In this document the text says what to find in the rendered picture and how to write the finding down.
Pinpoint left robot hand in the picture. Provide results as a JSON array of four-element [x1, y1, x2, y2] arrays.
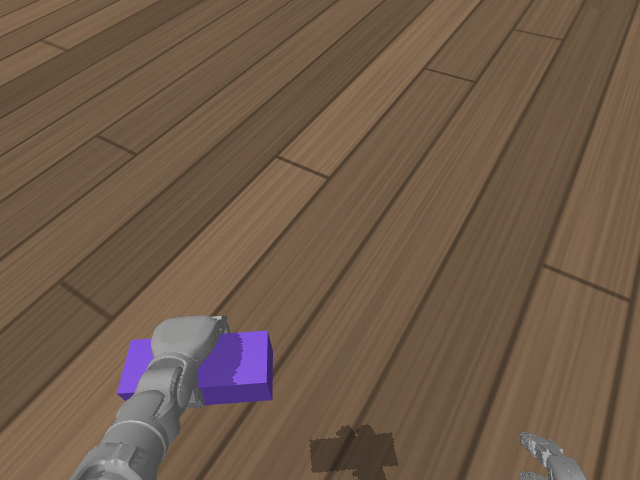
[[151, 315, 230, 408]]

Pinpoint left robot arm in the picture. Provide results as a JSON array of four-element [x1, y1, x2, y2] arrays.
[[69, 352, 198, 480]]

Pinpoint carton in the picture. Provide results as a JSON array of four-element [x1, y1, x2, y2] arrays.
[[117, 331, 273, 407]]

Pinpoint right robot hand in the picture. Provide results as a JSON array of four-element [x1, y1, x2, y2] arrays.
[[519, 432, 587, 480]]

